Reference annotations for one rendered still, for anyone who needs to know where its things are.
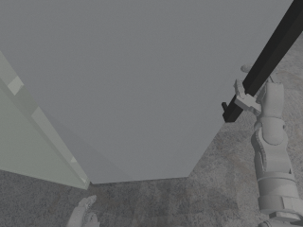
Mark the handle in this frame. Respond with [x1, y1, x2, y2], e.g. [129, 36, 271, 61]
[222, 0, 303, 123]

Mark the fridge door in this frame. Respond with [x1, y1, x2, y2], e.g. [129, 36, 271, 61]
[0, 0, 294, 184]

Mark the robot right forearm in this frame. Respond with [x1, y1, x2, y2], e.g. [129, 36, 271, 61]
[251, 116, 303, 226]

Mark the robot left hand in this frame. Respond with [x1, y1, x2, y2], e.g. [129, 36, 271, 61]
[65, 195, 100, 227]

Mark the robot right hand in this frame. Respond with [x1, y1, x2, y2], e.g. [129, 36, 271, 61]
[233, 62, 284, 120]

